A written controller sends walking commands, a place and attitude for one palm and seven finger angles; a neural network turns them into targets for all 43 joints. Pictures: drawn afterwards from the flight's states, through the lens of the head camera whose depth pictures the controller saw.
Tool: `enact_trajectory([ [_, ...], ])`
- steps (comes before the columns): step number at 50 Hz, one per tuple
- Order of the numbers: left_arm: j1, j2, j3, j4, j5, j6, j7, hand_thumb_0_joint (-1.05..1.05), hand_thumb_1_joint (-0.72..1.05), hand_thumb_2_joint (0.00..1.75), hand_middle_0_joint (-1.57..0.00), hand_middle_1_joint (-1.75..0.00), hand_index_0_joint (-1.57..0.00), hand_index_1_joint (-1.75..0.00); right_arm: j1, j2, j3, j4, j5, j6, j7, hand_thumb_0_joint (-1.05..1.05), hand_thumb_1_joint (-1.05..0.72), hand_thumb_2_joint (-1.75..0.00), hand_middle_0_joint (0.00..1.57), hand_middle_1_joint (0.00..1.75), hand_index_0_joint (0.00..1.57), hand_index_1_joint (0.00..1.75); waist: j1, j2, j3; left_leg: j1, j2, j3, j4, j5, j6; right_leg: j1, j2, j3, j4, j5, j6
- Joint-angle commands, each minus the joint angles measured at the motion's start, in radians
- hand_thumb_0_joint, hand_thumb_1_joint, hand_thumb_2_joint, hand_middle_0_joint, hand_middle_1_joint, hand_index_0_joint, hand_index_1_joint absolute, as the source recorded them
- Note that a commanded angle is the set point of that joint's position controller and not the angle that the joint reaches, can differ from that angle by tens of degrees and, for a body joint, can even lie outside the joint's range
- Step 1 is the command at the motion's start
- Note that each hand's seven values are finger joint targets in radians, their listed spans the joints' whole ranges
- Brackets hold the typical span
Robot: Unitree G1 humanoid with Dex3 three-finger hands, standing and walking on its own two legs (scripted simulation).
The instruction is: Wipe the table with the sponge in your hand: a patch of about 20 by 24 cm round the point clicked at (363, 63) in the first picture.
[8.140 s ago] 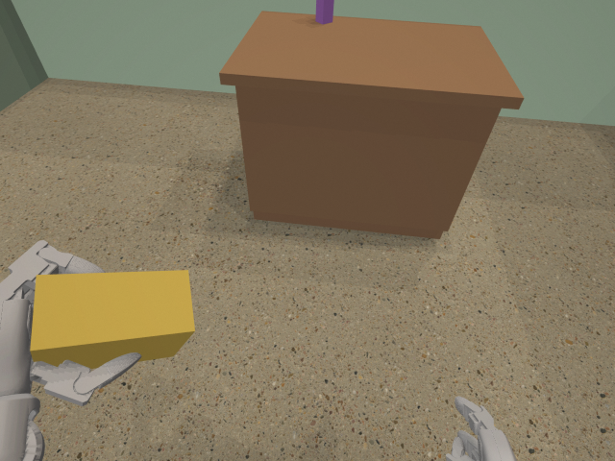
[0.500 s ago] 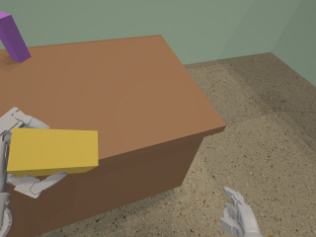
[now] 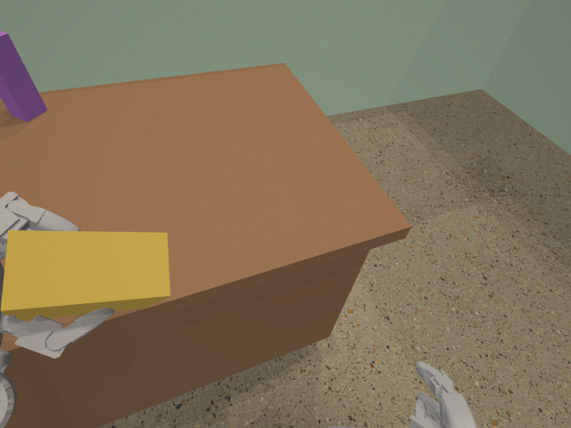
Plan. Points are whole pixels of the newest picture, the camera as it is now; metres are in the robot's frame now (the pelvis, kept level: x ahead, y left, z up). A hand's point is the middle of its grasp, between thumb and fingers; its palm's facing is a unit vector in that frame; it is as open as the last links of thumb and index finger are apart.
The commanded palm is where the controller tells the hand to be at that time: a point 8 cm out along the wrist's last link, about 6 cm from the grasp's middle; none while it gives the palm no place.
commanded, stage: shuffle to correct the standing spot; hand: left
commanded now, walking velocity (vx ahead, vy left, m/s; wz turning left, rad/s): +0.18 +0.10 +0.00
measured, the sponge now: (114, 275) +0.24 +0.21 +0.14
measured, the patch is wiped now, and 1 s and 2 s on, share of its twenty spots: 0.00 0.00 0.00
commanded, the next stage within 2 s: come to a stop and stand still in 0.46 s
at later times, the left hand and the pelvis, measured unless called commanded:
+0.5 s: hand (44, 241) +0.25 +0.27 +0.17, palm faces +0.40 -0.83 -0.40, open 10.7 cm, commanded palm +0.19 +0.31 +0.19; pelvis +0.04 +0.03 -0.01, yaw +1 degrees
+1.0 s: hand (41, 202) +0.29 +0.29 +0.18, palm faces +0.36 -0.83 -0.42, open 10.7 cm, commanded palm +0.23 +0.33 +0.19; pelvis +0.08 +0.05 +0.01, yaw +2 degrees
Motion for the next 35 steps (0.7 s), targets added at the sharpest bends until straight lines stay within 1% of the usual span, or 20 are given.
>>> enact_trajectory([
  [1, -0.019, 0.162, 0.093, -0.228, -0.013, -0.069, 0.009, 0.00, 0.10, 1.30, -1.20, -1.60, -1.20, -1.60, -0.076, -0.153, -0.051, -0.159, 0.013, -0.061, -0.004, 0.00, -0.90, -0.90, 0.20, 0.30, 0.20, 0.30, 0.000, 0.190, -0.133, 0.120, 0.256, -0.253, -0.233, 0.521, 0.020, -0.100, -0.010, -0.048, -0.122, 0.072, -0.006],
  [3, 0.018, 0.184, 0.123, -0.215, -0.020, -0.067, 0.009, 0.00, 0.10, 1.30, -1.20, -1.60, -1.20, -1.60, -0.083, -0.154, -0.041, -0.167, 0.012, -0.057, -0.012, 0.00, -0.90, -0.90, 0.20, 0.30, 0.20, 0.30, 0.004, 0.223, -0.138, 0.038, 0.235, -0.191, -0.248, 0.446, 0.002, 0.022, 0.001, -0.085, -0.265, 0.103, -0.005],
  [7, 0.003, 0.200, 0.147, -0.160, -0.030, -0.069, 0.011, 0.00, 0.10, 1.30, -1.20, -1.60, -1.20, -1.60, -0.098, -0.155, -0.035, -0.178, 0.012, -0.042, -0.024, 0.00, -0.90, -0.90, 0.20, 0.30, 0.20, 0.30, 0.024, 0.103, -0.183, -0.213, 0.199, -0.165, -0.087, 0.273, -0.040, 0.427, -0.006, -0.088, -0.581, 0.283, -0.020],
  [8, 0.003, 0.209, 0.147, -0.138, -0.024, -0.070, 0.011, 0.00, 0.10, 1.30, -1.20, -1.60, -1.20, -1.60, -0.102, -0.153, -0.034, -0.177, 0.013, -0.037, -0.024, 0.00, -0.90, -0.90, 0.20, 0.30, 0.20, 0.30, 0.024, 0.013, -0.206, -0.327, 0.141, -0.118, 0.083, 0.167, -0.059, 0.541, -0.091, 0.029, -0.620, 0.284, -0.064],
  [9, -0.022, 0.223, 0.155, -0.140, -0.037, -0.074, 0.013, 0.00, 0.10, 1.30, -1.20, -1.60, -1.20, -1.60, -0.083, -0.150, -0.049, -0.179, 0.013, -0.041, -0.021, 0.00, -0.90, -0.90, 0.20, 0.30, 0.20, 0.30, 0.013, -0.170, -0.257, -0.443, 0.057, -0.064, 0.351, -0.026, -0.071, 0.579, -0.303, 0.338, -0.691, 0.193, -0.177],
  [10, -0.033, 0.201, 0.153, -0.124, -0.049, -0.074, 0.010, 0.00, 0.10, 1.30, -1.20, -1.60, -1.20, -1.60, -0.065, -0.179, -0.070, -0.180, 0.016, -0.050, -0.021, 0.00, -0.90, -0.90, 0.20, 0.30, 0.20, 0.30, 0.009, -0.218, -0.205, -0.482, 0.054, -0.110, 0.543, -0.183, -0.082, 0.431, -0.453, 0.590, -0.791, 0.035, -0.259],
  [11, -0.061, 0.158, 0.103, -0.153, -0.041, -0.074, 0.005, 0.00, 0.10, 1.30, -1.20, -1.60, -1.20, -1.60, -0.047, -0.189, -0.082, -0.165, 0.016, -0.045, -0.010, 0.00, -0.90, -0.90, 0.20, 0.30, 0.20, 0.30, 0.001, -0.167, -0.145, -0.467, 0.088, -0.167, 0.630, -0.156, -0.090, 0.290, -0.457, 0.612, -0.830, -0.098, -0.266],
  [13, -0.128, 0.184, 0.105, -0.229, -0.026, -0.074, 0.014, 0.00, 0.10, 1.30, -1.20, -1.60, -1.20, -1.60, -0.080, -0.162, -0.057, -0.144, 0.015, -0.037, -0.002, 0.00, -0.90, -0.90, 0.20, 0.30, 0.20, 0.30, -0.009, -0.010, -0.096, -0.383, 0.166, -0.205, 0.557, -0.119, -0.077, 0.123, -0.412, 0.450, -0.778, -0.025, -0.235],
  [15, -0.122, 0.165, 0.079, -0.238, -0.013, -0.068, 0.026, 0.00, 0.10, 1.30, -1.20, -1.60, -1.20, -1.60, -0.085, -0.118, -0.027, -0.135, 0.003, -0.040, -0.016, 0.00, -0.90, -0.90, 0.20, 0.30, 0.20, 0.30, -0.013, -0.019, -0.118, -0.182, 0.143, -0.082, 0.337, -0.017, -0.072, -0.012, -0.306, 0.208, -0.759, 0.045, -0.172],
  [17, -0.130, 0.175, 0.082, -0.255, -0.009, -0.064, 0.038, 0.00, 0.10, 1.30, -1.20, -1.60, -1.20, -1.60, -0.095, -0.114, -0.031, -0.128, -0.006, -0.068, -0.037, 0.00, -0.90, -0.90, 0.20, 0.30, 0.20, 0.30, 0.002, -0.044, -0.129, -0.013, 0.085, 0.025, 0.093, 0.029, -0.073, -0.020, -0.247, 0.134, -0.729, -0.014, -0.136],
  [19, -0.134, 0.169, 0.073, -0.289, -0.010, -0.064, 0.041, 0.00, 0.10, 1.30, -1.20, -1.60, -1.20, -1.60, -0.088, -0.121, -0.036, -0.128, -0.007, -0.090, -0.056, 0.00, -0.90, -0.90, 0.20, 0.30, 0.20, 0.30, -0.005, 0.094, -0.129, 0.091, 0.044, 0.054, -0.078, 0.053, -0.076, 0.000, -0.167, 0.050, -0.591, -0.026, -0.092],
  [22, -0.132, 0.191, 0.111, -0.287, -0.001, -0.079, 0.039, 0.00, 0.10, 1.30, -1.20, -1.60, -1.20, -1.60, -0.082, -0.171, -0.063, -0.161, 0.016, -0.102, -0.055, 0.00, -0.90, -0.90, 0.20, 0.30, 0.20, 0.30, 0.019, 0.303, -0.143, 0.050, 0.269, -0.292, -0.191, 0.243, 0.040, -0.013, 0.024, -0.070, -0.208, 0.028, 0.000],
  [24, -0.120, 0.217, 0.148, -0.247, -0.008, -0.076, 0.028, 0.00, 0.10, 1.30, -1.20, -1.60, -1.20, -1.60, -0.090, -0.140, -0.050, -0.147, 0.007, -0.108, -0.048, 0.00, -0.90, -0.90, 0.20, 0.30, 0.20, 0.30, 0.001, 0.309, -0.094, -0.035, 0.335, -0.411, -0.242, 0.254, 0.112, -0.028, 0.011, -0.027, -0.134, -0.091, 0.004],
  [27, -0.047, 0.183, 0.150, -0.203, -0.013, -0.076, 0.015, 0.00, 0.10, 1.30, -1.20, -1.60, -1.20, -1.60, -0.087, -0.151, -0.051, -0.147, 0.023, -0.102, -0.023, 0.00, -0.90, -0.90, 0.20, 0.30, 0.20, 0.30, 0.023, 0.212, -0.152, -0.192, 0.227, -0.164, -0.040, 0.218, 0.013, 0.277, 0.007, -0.039, -0.526, 0.147, -0.012],
  [28, -0.005, 0.187, 0.152, -0.181, -0.017, -0.075, 0.014, 0.00, 0.10, 1.30, -1.20, -1.60, -1.20, -1.60, -0.088, -0.135, -0.042, -0.148, 0.026, -0.096, -0.020, 0.00, -0.90, -0.90, 0.20, 0.30, 0.20, 0.30, 0.019, 0.089, -0.178, -0.236, 0.148, -0.096, 0.088, 0.157, -0.027, 0.360, -0.041, 0.054, -0.633, 0.262, -0.040],
  [29, 0.007, 0.181, 0.136, -0.147, -0.026, -0.065, 0.008, 0.00, 0.10, 1.30, -1.20, -1.60, -1.20, -1.60, -0.078, -0.127, -0.047, -0.154, 0.027, -0.096, -0.017, 0.00, -0.90, -0.90, 0.20, 0.30, 0.20, 0.30, 0.008, -0.164, -0.177, -0.342, 0.053, -0.009, 0.272, -0.009, -0.077, 0.378, -0.197, 0.326, -0.700, 0.241, -0.123],
  [30, 0.011, 0.143, 0.110, -0.138, -0.046, -0.054, 0.002, 0.00, 0.10, 1.30, -1.20, -1.60, -1.20, -1.60, -0.054, -0.143, -0.072, -0.163, 0.032, -0.094, -0.011, 0.00, -0.90, -0.90, 0.20, 0.30, 0.20, 0.30, 0.008, -0.295, -0.118, -0.401, 0.058, -0.040, 0.400, -0.088, -0.105, 0.338, -0.324, 0.483, -0.748, 0.296, -0.213],
  [32, -0.043, 0.165, 0.124, -0.197, -0.045, -0.054, 0.013, 0.00, 0.10, 1.30, -1.20, -1.60, -1.20, -1.60, -0.074, -0.127, -0.035, -0.147, 0.031, -0.093, -0.006, 0.00, -0.90, -0.90, 0.20, 0.30, 0.20, 0.30, 0.001, -0.115, -0.082, -0.334, 0.130, -0.113, 0.321, -0.133, -0.099, 0.261, -0.319, 0.357, -0.679, 0.529, -0.221],
  [33, -0.075, 0.186, 0.135, -0.224, -0.036, -0.053, 0.024, 0.00, 0.10, 1.30, -1.20, -1.60, -1.20, -1.60, -0.093, -0.113, -0.015, -0.131, 0.024, -0.090, -0.011, 0.00, -0.90, -0.90, 0.20, 0.30, 0.20, 0.30, -0.003, -0.047, -0.111, -0.193, 0.135, -0.100, 0.100, -0.086, -0.086, 0.228, -0.262, 0.244, -0.597, 0.620, -0.163],
  [35, -0.075, 0.162, 0.109, -0.228, -0.034, -0.057, 0.029, 0.00, 0.10, 1.30, -1.20, -1.60, -1.20, -1.60, -0.102, -0.109, -0.018, -0.119, 0.010, -0.100, -0.030, 0.00, -0.90, -0.90, 0.20, 0.30, 0.20, 0.30, -0.008, 0.067, -0.210, 0.118, 0.091, -0.053, -0.174, 0.348, -0.079, 0.206, -0.085, 0.038, -0.420, 0.615, -0.034],
])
